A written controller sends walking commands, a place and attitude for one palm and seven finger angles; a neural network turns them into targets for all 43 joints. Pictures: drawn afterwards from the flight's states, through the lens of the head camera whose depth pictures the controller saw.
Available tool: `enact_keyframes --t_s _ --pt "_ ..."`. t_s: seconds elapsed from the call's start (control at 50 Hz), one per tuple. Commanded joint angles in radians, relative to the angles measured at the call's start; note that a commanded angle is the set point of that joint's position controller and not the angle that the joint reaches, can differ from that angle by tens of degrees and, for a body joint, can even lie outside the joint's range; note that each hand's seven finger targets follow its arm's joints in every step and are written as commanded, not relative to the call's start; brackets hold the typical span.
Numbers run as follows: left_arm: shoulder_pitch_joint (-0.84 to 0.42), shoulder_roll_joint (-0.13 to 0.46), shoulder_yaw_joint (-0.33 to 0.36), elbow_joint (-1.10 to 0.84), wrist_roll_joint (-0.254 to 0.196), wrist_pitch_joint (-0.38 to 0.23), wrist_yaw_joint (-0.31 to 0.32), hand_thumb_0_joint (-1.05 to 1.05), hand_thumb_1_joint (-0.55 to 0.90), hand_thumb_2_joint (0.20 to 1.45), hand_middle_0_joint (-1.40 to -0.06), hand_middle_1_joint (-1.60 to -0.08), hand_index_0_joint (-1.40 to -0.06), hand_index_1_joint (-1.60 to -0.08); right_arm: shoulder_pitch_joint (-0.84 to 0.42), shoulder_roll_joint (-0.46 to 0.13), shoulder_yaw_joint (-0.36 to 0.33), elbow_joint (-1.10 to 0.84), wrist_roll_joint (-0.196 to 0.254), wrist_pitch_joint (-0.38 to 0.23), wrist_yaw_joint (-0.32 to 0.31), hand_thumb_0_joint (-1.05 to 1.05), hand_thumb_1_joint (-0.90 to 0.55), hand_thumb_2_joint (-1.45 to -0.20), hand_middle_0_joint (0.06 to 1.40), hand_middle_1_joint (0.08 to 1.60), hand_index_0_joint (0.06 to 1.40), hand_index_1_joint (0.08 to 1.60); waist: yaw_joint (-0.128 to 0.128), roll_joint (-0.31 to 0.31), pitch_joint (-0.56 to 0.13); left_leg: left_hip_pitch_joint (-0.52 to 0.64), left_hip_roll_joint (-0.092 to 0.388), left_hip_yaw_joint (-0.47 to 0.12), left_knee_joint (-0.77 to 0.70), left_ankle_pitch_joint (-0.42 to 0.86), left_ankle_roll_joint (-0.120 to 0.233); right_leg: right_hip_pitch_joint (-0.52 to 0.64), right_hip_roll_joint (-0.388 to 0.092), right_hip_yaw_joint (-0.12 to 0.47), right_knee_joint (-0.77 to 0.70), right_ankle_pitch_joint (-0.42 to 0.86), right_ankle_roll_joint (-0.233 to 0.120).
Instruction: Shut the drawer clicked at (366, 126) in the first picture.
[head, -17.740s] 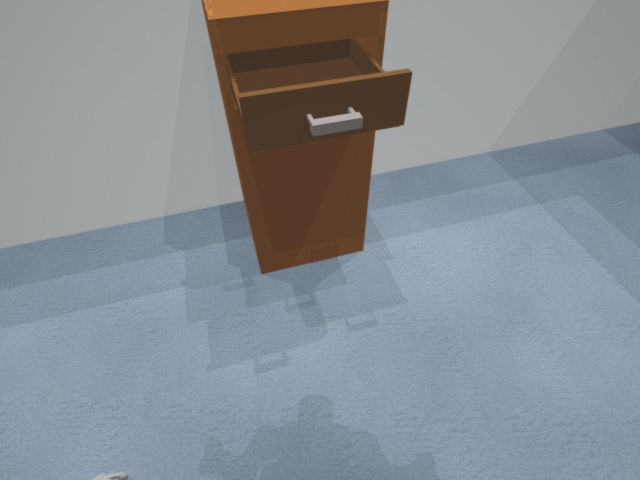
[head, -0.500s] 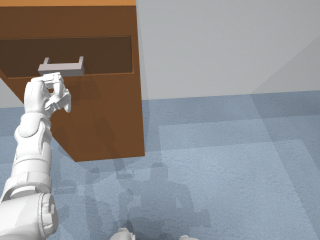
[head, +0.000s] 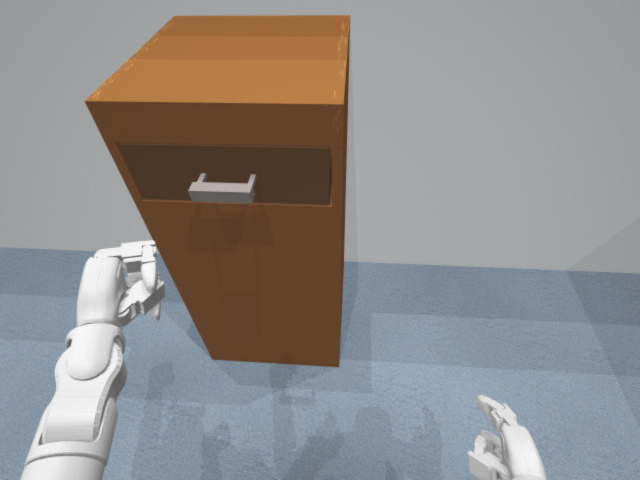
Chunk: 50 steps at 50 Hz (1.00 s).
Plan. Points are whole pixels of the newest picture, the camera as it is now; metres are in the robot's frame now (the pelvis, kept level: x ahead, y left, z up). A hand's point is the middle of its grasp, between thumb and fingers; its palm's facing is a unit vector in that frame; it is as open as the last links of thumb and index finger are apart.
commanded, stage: draw the hand back to the body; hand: left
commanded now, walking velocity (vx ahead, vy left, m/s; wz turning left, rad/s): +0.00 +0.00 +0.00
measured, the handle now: (225, 185) +0.60 +0.24 +0.03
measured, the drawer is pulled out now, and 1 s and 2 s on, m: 0.00 0.00 0.00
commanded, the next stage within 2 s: step back with the hand held close in 0.64 s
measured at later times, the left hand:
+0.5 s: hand (73, 356) +0.18 +0.23 +0.17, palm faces +0.39 -0.83 -0.40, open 3.2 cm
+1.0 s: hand (65, 359) +0.18 +0.24 +0.16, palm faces +0.33 -0.82 -0.47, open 3.2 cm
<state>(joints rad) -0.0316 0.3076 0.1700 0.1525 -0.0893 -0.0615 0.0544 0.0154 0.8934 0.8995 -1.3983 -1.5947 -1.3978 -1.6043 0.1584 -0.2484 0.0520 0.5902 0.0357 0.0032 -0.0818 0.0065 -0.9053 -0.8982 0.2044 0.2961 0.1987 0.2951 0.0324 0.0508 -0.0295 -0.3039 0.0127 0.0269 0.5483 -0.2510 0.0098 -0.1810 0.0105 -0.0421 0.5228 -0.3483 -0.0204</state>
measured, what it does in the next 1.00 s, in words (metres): stands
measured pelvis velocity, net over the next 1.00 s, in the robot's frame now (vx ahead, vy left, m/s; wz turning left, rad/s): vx -0.01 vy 0.01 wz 0.00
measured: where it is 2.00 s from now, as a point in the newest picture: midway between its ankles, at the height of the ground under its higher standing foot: outside the picture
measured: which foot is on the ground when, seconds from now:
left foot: down 0.00-1.00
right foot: down 0.00-1.00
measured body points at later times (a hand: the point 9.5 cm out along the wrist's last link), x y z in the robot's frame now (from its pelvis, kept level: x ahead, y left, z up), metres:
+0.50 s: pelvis +0.01 -0.01 +0.01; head -0.02 -0.04 +0.46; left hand +0.15 +0.28 +0.19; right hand +0.19 -0.23 -0.08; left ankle +0.02 +0.11 -0.73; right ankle -0.04 -0.10 -0.73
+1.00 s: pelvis -0.01 +0.01 +0.01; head +0.00 -0.01 +0.46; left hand +0.16 +0.29 +0.19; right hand +0.17 -0.23 -0.08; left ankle +0.02 +0.11 -0.73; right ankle -0.04 -0.10 -0.73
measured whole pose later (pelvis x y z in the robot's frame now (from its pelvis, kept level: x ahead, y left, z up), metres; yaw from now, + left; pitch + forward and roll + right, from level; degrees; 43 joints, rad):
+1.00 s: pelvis -0.01 +0.01 +0.01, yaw +0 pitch -1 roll -1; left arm 0.60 0.36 0.32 -0.48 -0.06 -0.17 0.10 0.01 0.89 0.90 -1.40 -1.59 -1.40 -1.60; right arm 0.18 -0.24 -0.01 0.57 -0.01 0.01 -0.07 0.01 -0.90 -0.90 0.21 0.30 0.20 0.30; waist 0.02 0.07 0.01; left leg -0.24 0.01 0.03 0.43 -0.18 0.02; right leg -0.10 0.01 -0.04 0.37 -0.26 -0.01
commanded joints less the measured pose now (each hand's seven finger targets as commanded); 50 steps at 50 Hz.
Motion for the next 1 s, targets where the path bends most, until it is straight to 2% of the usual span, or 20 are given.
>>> enact_keyframes --t_s 0.0,0.02,0.06,0.14,0.18,0.24,0.3,0.34,0.44,0.48,0.54,0.62,0.68,0.74,0.76,0.78,0.8,0.86,0.92,0.98 --pt "-0.196 0.187 0.079 -0.342 0.011 -0.064 0.044 0.0 0.9 0.9 -1.4 -1.6 -1.4 -1.6 -0.105 -0.103 -0.032 -0.128 -0.011 -0.054 -0.017 0.0 -0.9 -0.9 0.2 0.3 0.2 0.3 -0.012 0.015 -0.138 0.277 -0.007 -0.027 -0.132 0.187 0.029 -0.016 0.004 0.027 -0.16 0.281 -0.004" --pt "-0.167 0.178 0.075 -0.379 0.013 -0.066 0.045 0.0 0.9 0.9 -1.4 -1.6 -1.4 -1.6 -0.111 -0.101 -0.03 -0.13 -0.015 -0.056 -0.016 0.0 -0.9 -0.9 0.2 0.3 0.2 0.3 -0.006 0.007 -0.143 0.292 -0.008 -0.027 -0.143 0.207 0.028 0.0 0.005 0.024 -0.169 0.298 -0.003" --pt "-0.073 0.165 0.075 -0.399 0.009 -0.063 0.042 0.0 0.9 0.9 -1.4 -1.6 -1.4 -1.6 -0.119 -0.097 -0.029 -0.131 -0.02 -0.059 -0.012 0.0 -0.9 -0.9 0.2 0.3 0.2 0.3 -0.002 -0.009 -0.092 0.292 -0.005 -0.023 -0.165 0.2 0.028 0.012 0.005 0.023 -0.194 0.283 -0.002" --pt "0.069 0.199 0.136 -0.499 0.012 -0.068 0.041 0.0 0.9 0.9 -1.4 -1.6 -1.4 -1.6 -0.131 -0.096 -0.036 -0.133 -0.031 -0.064 -0.007 0.0 -0.9 -0.9 0.2 0.3 0.2 0.3 0.016 -0.002 -0.084 0.323 -0.011 -0.011 -0.18 0.24 0.027 0.045 0.008 0.026 -0.237 0.32 0.001" --pt "0.112 0.185 0.137 -0.558 0.011 -0.073 0.038 0.0 0.9 0.9 -1.4 -1.6 -1.4 -1.6 -0.136 -0.088 -0.035 -0.139 -0.034 -0.064 -0.005 0.0 -0.9 -0.9 0.2 0.3 0.2 0.3 0.016 0.01 -0.059 0.318 -0.01 -0.012 -0.189 0.245 0.024 0.057 0.004 0.025 -0.24 0.323 0.0" --pt "0.229 0.205 0.178 -0.618 0.011 -0.08 0.038 0.0 0.9 0.9 -1.4 -1.6 -1.4 -1.6 -0.138 -0.088 -0.045 -0.14 -0.04 -0.07 -0.001 0.0 -0.9 -0.9 0.2 0.3 0.2 0.3 0.025 -0.028 -0.053 0.325 -0.012 -0.005 -0.182 0.272 0.028 0.068 0.005 0.027 -0.259 0.348 0.003" --pt "0.308 0.188 0.18 -0.707 0.01 -0.09 0.038 0.0 0.9 0.9 -1.4 -1.6 -1.4 -1.6 -0.134 -0.08 -0.048 -0.144 -0.041 -0.078 0.002 0.0 -0.9 -0.9 0.2 0.3 0.2 0.3 0.024 0.008 -0.053 0.334 -0.011 -0.003 -0.175 0.289 0.027 0.073 -0.001 0.027 -0.253 0.365 0.004" --pt "0.358 0.205 0.198 -0.756 0.015 -0.098 0.043 0.0 0.9 0.9 -1.4 -1.6 -1.4 -1.6 -0.133 -0.085 -0.053 -0.144 -0.044 -0.092 0.004 0.0 -0.9 -0.9 0.2 0.3 0.2 0.3 0.026 0.019 -0.033 0.333 -0.012 -0.001 -0.172 0.273 0.025 0.055 0.0 0.028 -0.274 0.339 0.006" --pt "0.51 0.213 0.242 -0.81 0.009 -0.111 0.048 0.0 0.9 0.9 -1.4 -1.6 -1.4 -1.6 -0.125 -0.082 -0.061 -0.149 -0.042 -0.113 -0.002 0.0 -0.9 -0.9 0.2 0.3 0.2 0.3 0.036 -0.032 0.001 0.316 -0.009 -0.001 -0.165 0.254 0.027 0.04 0.002 0.026 -0.282 0.325 0.01" --pt "0.474 0.17 0.202 -0.777 0.009 -0.111 0.044 0.0 0.9 0.9 -1.4 -1.6 -1.4 -1.6 -0.12 -0.079 -0.059 -0.138 -0.041 -0.113 -0.006 0.0 -0.9 -0.9 0.2 0.3 0.2 0.3 0.019 -0.033 0.058 0.302 -0.008 0.001 -0.174 0.198 0.028 0.005 -0.002 0.027 -0.291 0.258 0.014" --pt "0.43 0.178 0.203 -0.763 0.015 -0.115 0.048 0.0 0.9 0.9 -1.4 -1.6 -1.4 -1.6 -0.115 -0.085 -0.064 -0.128 -0.041 -0.122 -0.015 0.0 -0.9 -0.9 0.2 0.3 0.2 0.3 0.017 -0.03 0.07 0.314 -0.009 0.0 -0.175 0.168 0.031 -0.019 -0.001 0.032 -0.311 0.208 0.013" --pt "0.431 0.181 0.206 -0.779 0.017 -0.12 0.056 0.0 0.9 0.9 -1.4 -1.6 -1.4 -1.6 -0.115 -0.082 -0.062 -0.129 -0.044 -0.132 -0.019 0.0 -0.9 -0.9 0.2 0.3 0.2 0.3 0.03 -0.014 0.014 0.324 -0.01 -0.009 -0.173 0.2 0.033 0.025 -0.008 0.033 -0.283 0.244 0.009" --pt "0.431 0.184 0.206 -0.804 0.017 -0.119 0.057 0.0 0.9 0.9 -1.4 -1.6 -1.4 -1.6 -0.119 -0.08 -0.058 -0.131 -0.047 -0.141 -0.018 0.0 -0.9 -0.9 0.2 0.3 0.2 0.3 0.033 0.013 0.011 0.32 -0.01 -0.011 -0.175 0.208 0.027 0.039 -0.009 0.034 -0.282 0.256 0.007" --pt "0.455 0.193 0.223 -0.781 0.016 -0.114 0.057 0.0 0.9 0.9 -1.4 -1.6 -1.4 -1.6 -0.123 -0.078 -0.058 -0.128 -0.047 -0.142 -0.017 0.0 -0.9 -0.9 0.2 0.3 0.2 0.3 0.039 -0.015 0.036 0.313 -0.008 -0.01 -0.176 0.216 0.024 0.034 -0.001 0.034 -0.293 0.265 0.007" --pt "0.408 0.288 0.316 -0.838 0.023 -0.142 0.058 0.0 0.9 0.9 -1.4 -1.6 -1.4 -1.6 -0.111 -0.106 -0.065 -0.159 -0.042 -0.107 -0.004 0.0 -0.9 -0.9 0.2 0.3 0.2 0.3 -0.01 -0.027 0.123 0.232 0.005 -0.035 -0.133 0.164 0.043 -0.095 -0.054 0.089 -0.338 0.265 0.023" --pt "0.484 0.226 0.272 -0.77 0.026 -0.144 0.052 0.0 0.9 0.9 -1.4 -1.6 -1.4 -1.6 -0.11 -0.087 -0.066 -0.146 -0.045 -0.088 -0.001 0.0 -0.9 -0.9 0.2 0.3 0.2 0.3 -0.01 -0.035 0.111 0.219 0.004 -0.038 -0.117 0.156 0.041 -0.1 -0.072 0.078 -0.334 0.243 0.021" --pt "0.515 0.202 0.247 -0.776 0.03 -0.149 0.049 0.0 0.9 0.9 -1.4 -1.6 -1.4 -1.6 -0.104 -0.09 -0.069 -0.155 -0.043 -0.075 0.004 0.0 -0.9 -0.9 0.2 0.3 0.2 0.3 -0.014 -0.019 0.095 0.219 0.007 -0.039 -0.107 0.153 0.039 -0.117 -0.077 0.082 -0.329 0.234 0.02" --pt "0.572 0.212 0.263 -0.814 0.028 -0.171 0.053 0.0 0.9 0.9 -1.4 -1.6 -1.4 -1.6 -0.085 -0.093 -0.082 -0.17 -0.045 -0.055 0.004 0.0 -0.9 -0.9 0.2 0.3 0.2 0.3 -0.019 0.013 0.0 0.225 0.017 -0.039 -0.121 0.255 0.036 -0.064 -0.072 0.049 -0.262 0.321 0.022" --pt "0.612 0.227 0.281 -0.844 0.023 -0.175 0.058 0.0 0.9 0.9 -1.4 -1.6 -1.4 -1.6 -0.076 -0.091 -0.092 -0.189 -0.038 -0.036 0.001 0.0 -0.9 -0.9 0.2 0.3 0.2 0.3 -0.019 0.0 -0.094 0.252 0.033 -0.04 -0.114 0.423 0.039 -0.022 -0.059 0.033 -0.201 0.432 0.034" --pt "0.653 0.238 0.3 -0.84 0.017 -0.17 0.064 0.0 0.9 0.9 -1.4 -1.6 -1.4 -1.6 -0.075 -0.086 -0.097 -0.199 -0.034 -0.022 -0.005 0.0 -0.9 -0.9 0.2 0.3 0.2 0.3 -0.016 -0.019 -0.135 0.257 0.046 -0.046 -0.109 0.524 0.039 -0.01 -0.05 0.022 -0.162 0.475 0.04"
